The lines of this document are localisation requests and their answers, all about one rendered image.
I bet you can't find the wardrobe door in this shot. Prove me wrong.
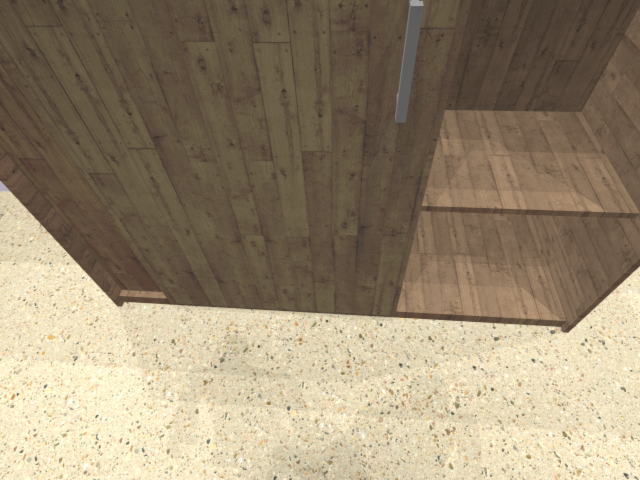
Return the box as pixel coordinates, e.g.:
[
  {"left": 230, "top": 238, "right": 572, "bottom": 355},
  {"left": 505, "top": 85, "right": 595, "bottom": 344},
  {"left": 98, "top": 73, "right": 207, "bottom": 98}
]
[
  {"left": 0, "top": 0, "right": 472, "bottom": 316},
  {"left": 0, "top": 60, "right": 162, "bottom": 292}
]

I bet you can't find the handle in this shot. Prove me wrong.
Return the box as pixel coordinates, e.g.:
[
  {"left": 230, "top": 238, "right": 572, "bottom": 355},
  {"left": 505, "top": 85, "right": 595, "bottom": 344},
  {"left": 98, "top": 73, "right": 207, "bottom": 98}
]
[{"left": 395, "top": 0, "right": 424, "bottom": 123}]

